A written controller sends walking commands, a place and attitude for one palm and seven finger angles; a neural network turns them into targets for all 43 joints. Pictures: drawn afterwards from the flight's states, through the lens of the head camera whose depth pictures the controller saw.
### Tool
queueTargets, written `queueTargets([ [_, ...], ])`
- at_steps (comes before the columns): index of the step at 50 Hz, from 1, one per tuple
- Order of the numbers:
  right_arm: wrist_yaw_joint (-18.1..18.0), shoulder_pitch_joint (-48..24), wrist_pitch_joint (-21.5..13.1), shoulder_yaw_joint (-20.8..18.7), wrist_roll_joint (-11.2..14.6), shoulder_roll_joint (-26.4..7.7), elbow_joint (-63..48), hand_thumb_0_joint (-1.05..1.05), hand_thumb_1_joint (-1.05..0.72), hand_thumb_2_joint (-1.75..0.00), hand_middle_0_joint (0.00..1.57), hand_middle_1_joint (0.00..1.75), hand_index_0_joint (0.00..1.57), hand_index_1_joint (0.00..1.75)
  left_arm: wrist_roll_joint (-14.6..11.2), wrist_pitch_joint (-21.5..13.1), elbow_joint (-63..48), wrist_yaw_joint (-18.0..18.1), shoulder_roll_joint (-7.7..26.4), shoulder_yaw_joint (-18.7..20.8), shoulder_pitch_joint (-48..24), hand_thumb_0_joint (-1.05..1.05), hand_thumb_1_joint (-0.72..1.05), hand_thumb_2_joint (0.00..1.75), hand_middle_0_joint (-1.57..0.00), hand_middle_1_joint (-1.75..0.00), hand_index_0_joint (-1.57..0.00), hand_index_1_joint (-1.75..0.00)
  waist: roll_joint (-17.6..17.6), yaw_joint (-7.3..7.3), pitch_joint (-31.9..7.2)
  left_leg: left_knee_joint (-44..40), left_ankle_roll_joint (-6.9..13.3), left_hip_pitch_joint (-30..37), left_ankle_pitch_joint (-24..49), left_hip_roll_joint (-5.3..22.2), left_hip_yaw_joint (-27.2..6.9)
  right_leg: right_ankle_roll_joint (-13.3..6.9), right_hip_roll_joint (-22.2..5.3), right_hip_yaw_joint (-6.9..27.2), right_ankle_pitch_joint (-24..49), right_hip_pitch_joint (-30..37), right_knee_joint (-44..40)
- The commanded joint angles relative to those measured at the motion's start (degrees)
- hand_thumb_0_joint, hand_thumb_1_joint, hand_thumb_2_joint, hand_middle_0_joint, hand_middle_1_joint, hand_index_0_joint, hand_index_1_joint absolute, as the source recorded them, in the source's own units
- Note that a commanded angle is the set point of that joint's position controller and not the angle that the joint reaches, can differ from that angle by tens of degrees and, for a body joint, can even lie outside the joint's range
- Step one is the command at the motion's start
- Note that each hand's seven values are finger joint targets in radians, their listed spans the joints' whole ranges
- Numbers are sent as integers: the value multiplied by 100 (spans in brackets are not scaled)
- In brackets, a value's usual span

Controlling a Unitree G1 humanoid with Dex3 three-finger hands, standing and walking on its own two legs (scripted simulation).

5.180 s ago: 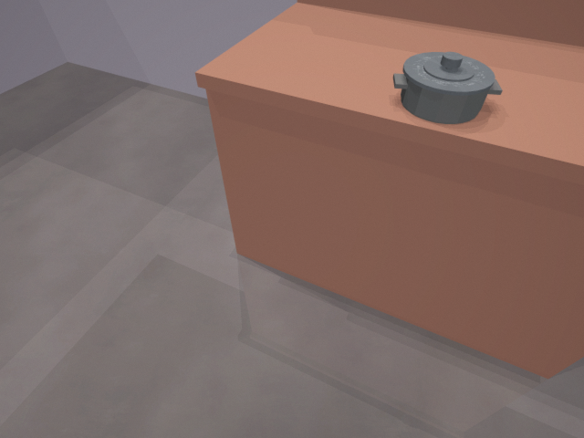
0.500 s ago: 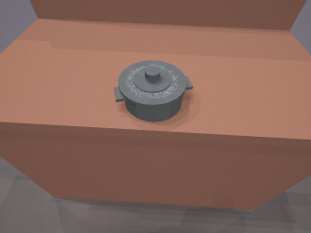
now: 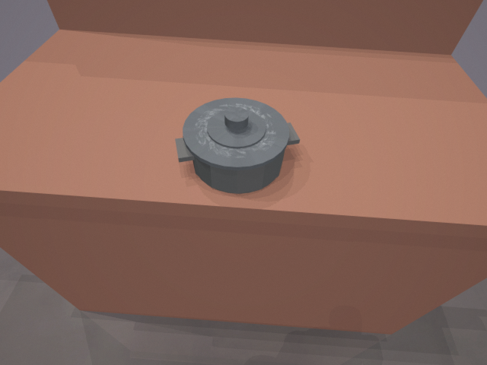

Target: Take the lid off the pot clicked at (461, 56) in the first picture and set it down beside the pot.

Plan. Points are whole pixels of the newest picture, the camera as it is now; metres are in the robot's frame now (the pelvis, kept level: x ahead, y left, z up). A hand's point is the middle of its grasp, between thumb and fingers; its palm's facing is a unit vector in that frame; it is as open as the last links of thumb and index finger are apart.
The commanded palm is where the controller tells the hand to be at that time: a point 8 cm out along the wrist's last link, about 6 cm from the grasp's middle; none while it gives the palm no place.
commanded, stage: look again from close up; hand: left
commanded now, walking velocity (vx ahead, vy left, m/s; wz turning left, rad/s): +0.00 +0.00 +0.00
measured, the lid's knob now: (236, 118) +0.48 +0.05 +0.15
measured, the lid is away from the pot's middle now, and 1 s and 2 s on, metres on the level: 0.00 0.00 0.00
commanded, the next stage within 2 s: shuffle to correct the standing spot in 0.46 s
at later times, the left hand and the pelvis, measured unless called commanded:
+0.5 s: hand out of the picture -0.01 +0.17 -0.18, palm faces +0.03 -0.99 -0.16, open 7.4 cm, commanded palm none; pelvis -0.01 +0.01 +0.00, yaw +0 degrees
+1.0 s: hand out of the picture +0.02 +0.15 -0.19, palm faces +0.03 -0.98 -0.19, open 7.4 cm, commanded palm none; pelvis -0.01 -0.03 -0.01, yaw +0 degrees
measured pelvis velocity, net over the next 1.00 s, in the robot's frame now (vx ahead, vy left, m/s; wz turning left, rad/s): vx -0.01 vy -0.03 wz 0.00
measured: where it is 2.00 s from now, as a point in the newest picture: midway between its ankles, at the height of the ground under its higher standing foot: outside the picture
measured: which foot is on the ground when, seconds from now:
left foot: down 0.00-0.98, up 1.00-1.00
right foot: down 0.00-1.00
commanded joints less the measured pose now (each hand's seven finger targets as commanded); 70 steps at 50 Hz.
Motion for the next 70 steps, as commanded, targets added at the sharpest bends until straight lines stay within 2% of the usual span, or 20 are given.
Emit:
queueTargets([
  [1, -48, 315, -85, -72, -10, -539, -185, 0, -90, -90, 20, 30, 20, 30, -32, -70, -208, 27, 529, 93, 358, 0, 90, 90, -20, -30, -20, -30, 40, 35, -59, -268, 21, 58, 1533, 742, -723, -90, -813, 768, 1834, -99, -342],
  [30, -52, 418, -114, -60, -6, -457, -59, 0, -90, -90, 20, 30, 20, 30, -8, -60, -7, 2, 330, 50, 500, 0, 90, 90, -20, -30, -20, -30, 59, -9, 133, -489, 63, 48, 1037, 784, -817, -37, -732, 650, 1083, -380, -455],
  [34, -86, 460, -85, -130, -37, -593, -75, 0, -90, -90, 20, 30, 20, 30, 26, 39, -90, -51, 279, 100, 433, 0, 90, 90, -20, -30, -20, -30, 335, -65, 243, -703, 200, -51, 585, 1106, -1144, 25, -498, 353, 500, -666, -86],
  [37, -139, 547, -31, -242, -65, -784, -153, 0, -90, -90, 20, 30, 20, 30, 73, 123, -239, -103, 258, 166, 379, 0, 90, 90, -20, -30, -20, -30, 508, -101, 393, -892, 508, -112, 432, 1590, -1628, 72, -341, 68, -100, -1146, 562],
  [39, -173, 708, -21, -296, -99, -817, -205, 0, -90, -90, 20, 30, 20, 30, 103, 186, -390, -120, 274, 240, 201, 0, 90, 90, -20, -30, -20, -30, 676, -200, 379, -929, 791, -108, 754, 1929, -1889, 87, -351, 35, -895, -1533, 1418],
  [41, -182, 769, -44, -311, -143, -836, -285, 0, -90, -90, 20, 30, 20, 30, 79, 206, -550, -140, 255, 302, 70, 0, 90, 90, -20, -30, -20, -30, 413, -204, 312, -805, 1000, -126, 1420, 2147, -2060, 71, -433, 174, -1227, -1745, 1896],
  [44, -181, 571, -37, -349, -166, -912, -366, 0, -90, -90, 20, 30, 20, 30, 58, 195, -597, -188, 146, 351, 240, 0, 90, 90, -20, -30, -20, -30, 505, -62, 17, -409, 758, -298, 1914, 1881, -1510, 97, -451, 31, -855, -1132, 1227],
  [46, -172, 485, -7, -357, -135, -879, -415, 0, -90, -90, 20, 30, 20, 30, 56, 191, -539, -211, 249, 400, 545, 0, 90, 90, -20, -30, -20, -30, 109, 102, 48, 113, 382, -1031, 1152, 1433, -1038, 111, -360, -10, 201, -191, 145],
  [48, -139, 416, 27, -316, -89, -545, -557, 0, -90, -90, 20, 30, 20, 30, 85, 212, -529, -149, 696, 466, 862, 0, 90, 90, -20, -30, -20, -30, -1129, 169, 166, 1440, -66, -2095, -742, 341, 102, -397, -1373, 1405, 920, 395, -497],
  [49, -128, 367, 91, -339, -76, -472, -605, 0, -90, -90, 20, 30, 20, 30, 93, 225, -555, -153, 842, 487, 954, 0, 90, 90, -20, -30, -20, -30, -1254, 201, -73, 2399, -149, -2124, -1652, 106, 200, -909, -1782, 1884, 185, 212, -854],
  [50, -131, 103, 140, -361, -75, -525, -703, 0, -90, -90, 20, 30, 20, 30, 108, 237, -670, -125, 787, 520, 889, 0, 90, 90, -20, -30, -20, -30, -1384, 318, 69, 3120, -109, -2362, -1925, 186, -80, -1211, -1738, 2168, -153, -11, -1057],
  [52, -100, 25, 134, -379, -53, -523, -782, 0, -90, -90, 20, 30, 20, 30, 117, 240, -846, -62, 677, 512, 557, 0, 90, 90, -20, -30, -20, -30, -652, 162, 102, 3533, -80, -2403, -1808, 299, -286, -1464, -1711, 2000, 313, -187, -808],
  [56, -39, 226, 48, -243, -41, -117, -746, 0, -90, -90, 20, 30, 20, 30, 82, 77, -856, -13, 645, 437, 419, 0, 90, 90, -20, -30, -20, -30, -117, 9, -224, 1975, -221, -1467, -923, 163, -158, -1150, -1468, 1529, 1678, -276, -419],
  [58, -25, 427, -5, -154, 0, -8, -613, 0, -90, -90, 20, 30, 20, 30, 12, -13, -762, -13, 573, 335, 224, 0, 90, 90, -20, -30, -20, -30, -79, -198, -133, 460, -225, -404, 224, 207, -302, -659, -1194, 1132, 1469, -813, -300],
  [60, -53, 310, -132, -161, -20, -414, -601, 0, -90, -90, 20, 30, 20, 30, -12, -51, -684, -42, 349, 275, 386, 0, 90, 90, -20, -30, -20, -30, 540, 7, -181, -14, 106, -122, 1956, 933, -1140, -32, -630, 689, 1301, -674, -91],
  [61, -61, 176, -116, -184, -6, -570, -679, 0, -90, -90, 20, 30, 20, 30, -10, -30, -659, -19, 346, 260, 436, 0, 90, 90, -20, -30, -20, -30, 510, 60, -205, 43, 247, -227, 2405, 1126, -1304, 119, -517, 565, 948, -440, -151],
  [62, -85, 61, -122, -163, 2, -616, -620, 0, -90, -90, 20, 30, 20, 30, -7, -1, -567, 3, 343, 233, 376, 0, 90, 90, -20, -30, -20, -30, 1135, 86, -109, -41, 326, -350, 2829, 1177, -1390, 187, -536, 433, 809, -248, -141],
  [63, -97, -7, -112, -143, 24, -570, -629, 0, -90, -90, 20, 30, 20, 30, -10, 10, -518, 14, 447, 218, 337, 0, 90, 90, -20, -30, -20, -30, 1278, 94, -42, -171, 318, -425, 3003, 1139, -1379, 183, -536, 362, 735, -67, -137],
  [66, -124, -58, -85, -155, 34, -539, -647, 0, -90, -90, 20, 30, 20, 30, -22, -24, -412, 34, 585, 205, 345, 0, 90, 90, -20, -30, -20, -30, 514, 106, -162, 37, 137, -28, 3179, 911, -1138, 173, -761, 534, 1846, -11, -281],
  [70, -124, -40, -11, -228, 31, -633, -716, 0, -90, -90, 20, 30, 20, 30, 10, -15, -533, 84, 634, 211, 274, 0, 90, 90, -20, -30, -20, -30, 69, 25, -490, 92, 73, 280, 3102, 871, -1037, 149, -909, 599, 2532, -104, -104],
])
